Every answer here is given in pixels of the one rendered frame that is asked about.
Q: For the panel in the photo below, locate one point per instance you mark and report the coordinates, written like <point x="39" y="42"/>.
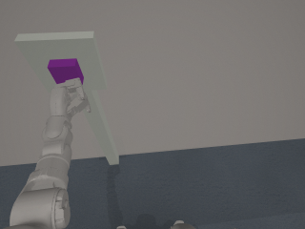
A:
<point x="40" y="48"/>

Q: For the robot left upper arm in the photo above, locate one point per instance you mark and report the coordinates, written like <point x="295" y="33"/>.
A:
<point x="41" y="209"/>

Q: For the button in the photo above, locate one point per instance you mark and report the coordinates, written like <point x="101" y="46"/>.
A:
<point x="65" y="69"/>

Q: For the robot left hand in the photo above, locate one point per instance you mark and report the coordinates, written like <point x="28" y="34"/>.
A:
<point x="61" y="103"/>

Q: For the robot left forearm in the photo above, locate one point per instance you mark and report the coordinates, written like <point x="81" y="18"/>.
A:
<point x="52" y="167"/>

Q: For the robot right shin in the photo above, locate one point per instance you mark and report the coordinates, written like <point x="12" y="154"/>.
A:
<point x="178" y="221"/>

